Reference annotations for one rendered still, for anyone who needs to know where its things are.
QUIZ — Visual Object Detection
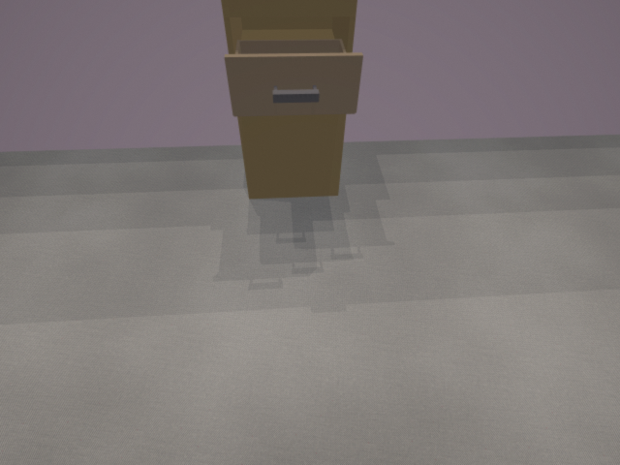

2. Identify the handle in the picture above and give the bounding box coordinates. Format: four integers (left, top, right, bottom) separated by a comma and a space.
273, 85, 320, 103

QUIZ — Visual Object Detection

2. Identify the cabinet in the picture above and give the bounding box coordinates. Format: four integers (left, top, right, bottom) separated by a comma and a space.
221, 0, 357, 199

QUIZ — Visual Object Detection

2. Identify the drawer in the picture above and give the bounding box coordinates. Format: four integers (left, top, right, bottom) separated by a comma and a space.
225, 39, 363, 116

